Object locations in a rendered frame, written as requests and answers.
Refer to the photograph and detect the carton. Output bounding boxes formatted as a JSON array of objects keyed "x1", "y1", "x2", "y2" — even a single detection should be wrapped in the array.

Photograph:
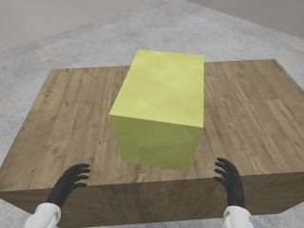
[{"x1": 108, "y1": 49, "x2": 204, "y2": 173}]

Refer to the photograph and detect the pedestal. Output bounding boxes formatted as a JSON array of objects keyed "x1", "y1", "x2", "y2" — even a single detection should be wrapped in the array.
[{"x1": 0, "y1": 59, "x2": 304, "y2": 228}]

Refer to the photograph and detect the right robot hand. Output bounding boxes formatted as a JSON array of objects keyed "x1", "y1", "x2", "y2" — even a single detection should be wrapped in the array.
[{"x1": 213, "y1": 158, "x2": 246, "y2": 209}]

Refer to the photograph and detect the robot left forearm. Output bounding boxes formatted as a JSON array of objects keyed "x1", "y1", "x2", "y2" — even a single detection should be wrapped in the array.
[{"x1": 24, "y1": 202, "x2": 61, "y2": 228}]

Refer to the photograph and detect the left robot hand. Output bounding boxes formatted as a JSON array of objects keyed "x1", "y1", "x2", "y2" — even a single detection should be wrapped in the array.
[{"x1": 46, "y1": 163, "x2": 90, "y2": 208}]

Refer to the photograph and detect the robot right forearm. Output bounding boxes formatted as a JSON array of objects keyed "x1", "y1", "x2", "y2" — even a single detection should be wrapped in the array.
[{"x1": 221, "y1": 205, "x2": 255, "y2": 228}]

